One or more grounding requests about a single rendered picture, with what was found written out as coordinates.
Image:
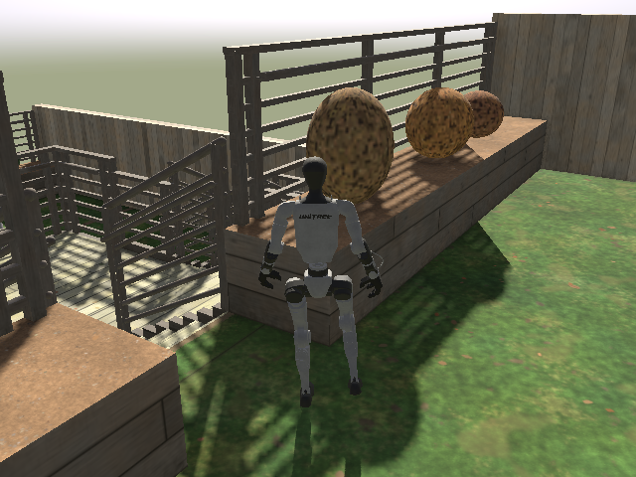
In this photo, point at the robot left forearm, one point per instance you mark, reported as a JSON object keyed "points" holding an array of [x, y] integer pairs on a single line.
{"points": [[268, 260]]}

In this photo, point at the robot left hand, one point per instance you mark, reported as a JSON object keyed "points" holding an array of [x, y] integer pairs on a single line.
{"points": [[262, 278]]}

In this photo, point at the robot right hand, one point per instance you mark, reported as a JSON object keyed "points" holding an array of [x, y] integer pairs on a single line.
{"points": [[377, 282]]}

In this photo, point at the robot right upper arm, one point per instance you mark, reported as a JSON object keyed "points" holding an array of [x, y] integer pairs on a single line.
{"points": [[347, 209]]}

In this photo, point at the robot left upper arm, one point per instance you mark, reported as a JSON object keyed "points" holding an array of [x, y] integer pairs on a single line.
{"points": [[284, 211]]}

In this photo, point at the robot left foot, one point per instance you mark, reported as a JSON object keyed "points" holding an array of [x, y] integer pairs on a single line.
{"points": [[305, 399]]}

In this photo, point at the left robot shin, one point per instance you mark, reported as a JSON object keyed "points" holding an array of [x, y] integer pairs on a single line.
{"points": [[302, 358]]}

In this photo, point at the robot right forearm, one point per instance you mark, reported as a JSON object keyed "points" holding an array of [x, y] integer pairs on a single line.
{"points": [[367, 262]]}

